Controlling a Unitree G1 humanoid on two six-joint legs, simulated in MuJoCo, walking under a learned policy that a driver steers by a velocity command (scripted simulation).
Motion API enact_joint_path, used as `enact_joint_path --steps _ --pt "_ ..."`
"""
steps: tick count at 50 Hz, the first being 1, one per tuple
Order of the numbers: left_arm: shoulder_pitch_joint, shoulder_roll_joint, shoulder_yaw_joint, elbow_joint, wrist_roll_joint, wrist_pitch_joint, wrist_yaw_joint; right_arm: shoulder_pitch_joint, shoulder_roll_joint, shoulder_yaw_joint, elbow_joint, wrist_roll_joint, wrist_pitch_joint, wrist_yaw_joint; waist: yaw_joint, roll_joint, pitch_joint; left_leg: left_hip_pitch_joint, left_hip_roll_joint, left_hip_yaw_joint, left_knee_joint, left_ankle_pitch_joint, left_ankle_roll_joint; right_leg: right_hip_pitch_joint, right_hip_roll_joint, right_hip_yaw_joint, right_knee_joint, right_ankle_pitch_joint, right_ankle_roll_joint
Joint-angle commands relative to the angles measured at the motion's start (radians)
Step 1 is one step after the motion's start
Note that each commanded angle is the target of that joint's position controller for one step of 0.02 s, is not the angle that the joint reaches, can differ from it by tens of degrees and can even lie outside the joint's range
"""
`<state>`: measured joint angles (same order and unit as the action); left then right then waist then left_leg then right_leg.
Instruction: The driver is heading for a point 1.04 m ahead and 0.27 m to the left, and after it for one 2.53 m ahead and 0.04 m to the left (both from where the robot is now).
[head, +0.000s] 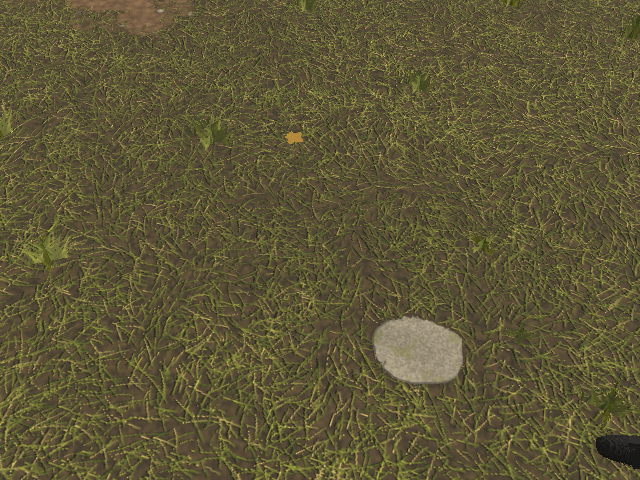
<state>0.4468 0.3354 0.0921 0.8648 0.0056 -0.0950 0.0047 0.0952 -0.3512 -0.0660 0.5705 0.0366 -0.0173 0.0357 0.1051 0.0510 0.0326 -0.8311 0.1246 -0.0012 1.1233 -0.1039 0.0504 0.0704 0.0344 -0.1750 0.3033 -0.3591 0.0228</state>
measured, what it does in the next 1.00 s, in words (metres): walks ahead, turning left: left foot, then right foot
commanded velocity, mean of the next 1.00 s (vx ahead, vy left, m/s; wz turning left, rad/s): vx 1.00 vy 0.00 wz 0.54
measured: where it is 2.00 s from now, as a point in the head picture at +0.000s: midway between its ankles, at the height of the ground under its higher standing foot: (241, 94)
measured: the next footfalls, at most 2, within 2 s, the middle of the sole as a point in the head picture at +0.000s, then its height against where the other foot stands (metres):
left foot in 0.16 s outside the picture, level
right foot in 0.60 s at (354, 344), level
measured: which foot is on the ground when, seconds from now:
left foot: up 0.00-0.14, down 0.16-0.62, up 0.64-1.00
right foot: down 0.00-0.16, up 0.18-0.58, down 0.60-1.00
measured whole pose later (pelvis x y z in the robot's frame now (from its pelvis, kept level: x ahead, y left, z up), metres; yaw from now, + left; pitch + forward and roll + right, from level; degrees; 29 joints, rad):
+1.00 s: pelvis +0.87 +0.19 +0.00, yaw +31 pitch +1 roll -1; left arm 0.56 0.23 0.02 0.88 -0.02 -0.10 -0.01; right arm -0.02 -0.24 -0.01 0.62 0.02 -0.10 0.06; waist 0.12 0.02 0.02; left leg -0.75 0.08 -0.02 0.63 0.15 0.05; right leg 0.21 0.04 -0.01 0.13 -0.35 -0.02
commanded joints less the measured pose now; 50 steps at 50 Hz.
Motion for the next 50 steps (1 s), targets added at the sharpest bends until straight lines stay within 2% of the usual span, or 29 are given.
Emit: enact_joint_path --steps 1,3,5,7,8,9,10,11,12,13,15,16,19,21,26,28,29,30,31,32,33,34,35,37,39,42,44,48,50 --pt "-0.173 0.102 0.001 -0.106 0.002 -0.032 0.005 -0.063 0.015 0.021 -0.068 -0.006 -0.016 0.028 -0.070 -0.021 0.128 0.078 0.005 0.026 -0.191 0.188 0.020 -0.167 -0.239 0.032 -0.196 0.443 -0.100" --pt "-0.142 0.160 0.007 -0.097 0.003 -0.024 0.009 -0.102 0.017 0.021 -0.084 -0.001 -0.025 0.045 -0.077 -0.050 0.124 0.181 -0.051 0.103 -0.313 0.200 0.055 -0.117 -0.242 -0.037 -0.147 0.779 -0.068" --pt "-0.098 0.210 0.018 -0.091 0.004 -0.004 0.020 -0.078 -0.050 -0.007 -0.086 0.006 -0.028 0.051 -0.123 -0.128 0.057 0.302 -0.155 0.196 -0.335 0.111 0.081 -0.012 -0.253 -0.060 0.005 1.301 -0.051" --pt "-0.152 0.251 0.031 -0.120 0.000 0.019 0.025 0.239 -0.148 -0.062 -0.012 0.017 -0.009 0.041 -0.308 -0.192 -0.107 0.679 -0.212 0.189 -0.316 -0.003 0.139 -0.085 -0.289 -0.043 0.410 1.579 -0.070" --pt "-0.198 0.220 0.023 -0.144 -0.012 0.009 0.022 0.478 -0.205 -0.097 0.066 0.015 0.005 0.022 -0.411 -0.109 -0.184 1.051 -0.180 0.072 -0.426 0.068 0.191 -0.330 -0.221 -0.034 0.768 1.235 -0.048" --pt "-0.188 0.028 -0.032 -0.180 0.016 -0.029 0.009 0.461 -0.252 -0.098 0.087 0.011 0.018 0.005 -0.299 0.281 -0.138 1.215 -0.064 -0.206 -0.460 0.166 0.270 -0.669 0.020 0.005 1.261 -0.114 -0.010" --pt "-0.065 0.023 -0.058 -0.263 -0.027 -0.078 -0.009 0.360 -0.243 -0.072 0.008 -0.027 -0.016 0.007 -0.175 0.303 -0.426 1.393 0.143 -0.841 -0.712 -0.410 0.489 -0.919 0.047 0.303 1.414 -0.207 -0.025" --pt "-0.236 0.130 -0.041 -0.279 -0.046 -0.101 -0.013 0.376 -0.157 -0.067 -0.003 -0.027 -0.032 0.004 -0.259 0.073 -0.349 1.288 0.135 -0.910 -0.869 -0.628 0.401 -0.945 -0.015 0.349 1.296 -0.077 -0.065" --pt "-0.296 0.112 -0.042 -0.305 -0.060 -0.105 -0.009 0.342 -0.146 -0.061 0.014 -0.033 -0.053 0.006 -0.198 -0.057 -0.155 1.090 0.120 -0.861 -0.914 -0.581 0.358 -0.950 -0.037 0.332 1.174 -0.030 -0.070" --pt "-0.285 0.087 -0.047 -0.278 -0.032 -0.095 0.002 0.274 -0.117 -0.050 0.015 -0.032 -0.069 0.009 -0.137 -0.174 -0.086 0.915 0.086 -0.772 -0.902 -0.451 0.325 -0.862 -0.083 0.342 1.080 0.007 -0.061" --pt "-0.219 0.091 -0.036 -0.252 -0.007 -0.061 -0.002 0.178 -0.088 -0.039 0.000 -0.043 -0.075 -0.002 -0.053 -0.121 -0.011 0.657 -0.008 -0.612 -0.902 -0.297 0.317 -0.721 -0.114 0.356 0.962 0.027 -0.019" --pt "-0.228 0.086 -0.033 -0.252 0.001 -0.047 0.000 0.169 -0.064 -0.030 0.010 -0.030 -0.073 -0.008 -0.045 -0.116 0.019 0.590 -0.040 -0.539 -0.919 -0.261 0.301 -0.697 -0.126 0.340 0.889 0.036 -0.003" --pt "-0.381 0.023 -0.057 -0.308 0.021 -0.035 -0.003 0.191 -0.049 -0.024 0.039 -0.015 -0.070 -0.042 -0.094 -0.074 0.091 0.399 -0.103 -0.363 -0.932 -0.118 0.277 -0.624 -0.128 0.258 0.601 0.243 0.047" --pt "-0.469 -0.028 -0.074 -0.331 0.024 -0.040 -0.017 0.220 -0.055 -0.028 0.066 -0.011 -0.065 -0.053 -0.152 -0.050 0.081 0.302 -0.142 -0.266 -0.920 -0.109 0.218 -0.460 -0.095 0.201 0.405 0.512 0.050" --pt "-0.554 0.046 -0.042 -0.361 -0.026 -0.046 -0.027 0.338 -0.055 -0.031 0.137 0.003 -0.062 -0.049 -0.216 0.019 0.072 0.609 -0.041 -0.340 -0.842 -0.127 0.173 -0.507 -0.093 0.240 0.211 0.533 0.020" --pt "-0.463 0.084 -0.017 -0.348 -0.029 -0.049 -0.026 0.335 -0.078 -0.038 0.153 -0.013 -0.044 -0.049 -0.154 0.049 0.028 0.761 0.002 -0.342 -0.738 0.223 0.156 -0.482 -0.070 0.206 0.217 0.389 -0.014" --pt "-0.315 0.122 0.008 -0.319 -0.037 -0.047 -0.018 0.317 -0.089 -0.038 0.152 -0.034 -0.036 -0.040 -0.069 0.067 -0.069 0.780 -0.010 -0.323 -0.575 0.466 0.136 -0.328 -0.048 0.178 0.241 0.320 -0.048" --pt "-0.082 0.147 0.020 -0.279 -0.042 -0.036 -0.009 0.259 -0.074 -0.025 0.131 -0.057 -0.033 -0.032 0.065 0.071 -0.214 0.652 -0.041 -0.281 -0.302 0.518 0.099 -0.040 -0.097 0.209 0.320 0.251 -0.080" --pt "0.049 0.228 0.032 -0.242 -0.004 -0.034 -0.010 0.442 0.072 0.010 0.124 -0.035 -0.047 -0.028 -0.005 -0.271 -0.417 0.319 -0.175 -0.211 0.149 0.034 0.033 0.364 -0.319 0.651 0.267 -0.094 -0.232" --pt "0.111 0.199 0.028 -0.196 -0.007 -0.037 -0.038 0.480 0.077 0.035 0.129 0.021 -0.062 -0.026 0.000 -0.520 -0.476 0.107 -0.219 -0.202 0.330 -0.358 0.019 0.440 -0.427 1.121 -0.017 -0.520 -0.292" --pt "0.037 0.106 0.006 -0.208 -0.016 -0.029 -0.031 0.321 -0.014 0.017 0.111 0.036 -0.064 -0.031 0.029 -0.352 -0.274 -0.008 -0.153 -0.169 0.369 -0.305 0.033 0.324 -0.411 1.055 -0.062 -0.546 -0.248" --pt "-0.008 0.078 -0.002 -0.200 -0.004 -0.018 -0.024 0.179 -0.035 0.018 0.080 0.019 -0.072 -0.029 0.036 -0.171 -0.149 -0.014 -0.120 -0.135 0.340 -0.261 0.037 0.180 -0.367 0.882 -0.047 -0.360 -0.226" --pt "-0.028 0.078 -0.005 -0.187 0.010 -0.017 -0.027 0.095 -0.018 0.022 0.055 -0.006 -0.081 -0.027 0.015 -0.061 -0.067 0.012 -0.091 -0.122 0.278 -0.238 0.042 0.040 -0.322 0.755 -0.043 -0.193 -0.222" --pt "-0.089 0.010 -0.031 -0.168 0.019 -0.026 -0.037 0.115 0.020 0.019 0.058 -0.013 -0.076 -0.019 -0.080 -0.110 -0.023 0.106 -0.029 -0.130 0.152 -0.183 0.050 -0.118 -0.252 0.605 -0.078 -0.061 -0.209" --pt "-0.111 -0.010 -0.039 -0.153 -0.009 -0.029 -0.043 0.141 0.032 0.024 0.077 -0.004 -0.060 -0.015 -0.118 -0.129 0.013 0.109 -0.005 -0.116 0.082 -0.193 0.037 -0.188 -0.240 0.542 -0.123 -0.013 -0.232" --pt "-0.077 0.043 -0.029 -0.126 -0.013 -0.035 -0.031 0.035 0.042 0.035 0.044 -0.024 -0.063 -0.015 -0.111 -0.081 0.088 -0.002 0.017 -0.092 -0.073 -0.019 0.002 -0.213 -0.247 0.458 -0.192 0.114 -0.250" --pt "-0.044 0.040 -0.033 -0.108 -0.016 -0.036 -0.023 -0.057 0.041 0.040 0.020 -0.031 -0.074 -0.006 -0.083 -0.071 0.106 0.045 0.002 -0.042 -0.225 0.139 -0.010 -0.239 -0.207 0.343 -0.229 0.242 -0.224" --pt "0.088 0.044 -0.043 -0.045 -0.034 -0.029 -0.009 -0.233 0.058 0.047 -0.036 -0.019 -0.099 0.024 -0.024 -0.070 0.138 0.217 -0.059 0.008 -0.501 0.330 -0.002 -0.201 -0.206 0.249 -0.299 0.370 -0.203" --pt "0.107 0.064 -0.041 -0.028 -0.038 -0.010 -0.002 -0.276 0.039 0.037 -0.059 -0.015 -0.108 0.036 -0.036 -0.093 0.137 0.247 -0.098 0.011 -0.591 0.280 -0.005 -0.097 -0.231 0.257 -0.253 0.510 -0.197"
